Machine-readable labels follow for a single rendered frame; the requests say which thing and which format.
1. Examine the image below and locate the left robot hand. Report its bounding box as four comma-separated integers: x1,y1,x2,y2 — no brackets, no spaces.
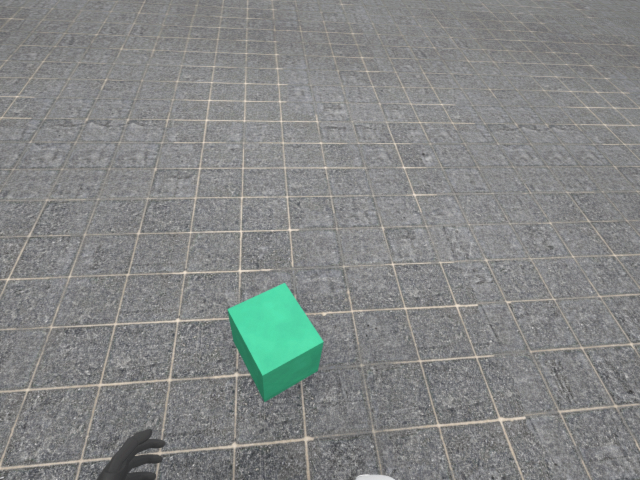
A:
97,429,165,480

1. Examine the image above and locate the carton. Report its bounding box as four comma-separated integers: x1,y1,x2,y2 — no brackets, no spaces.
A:
227,283,324,402

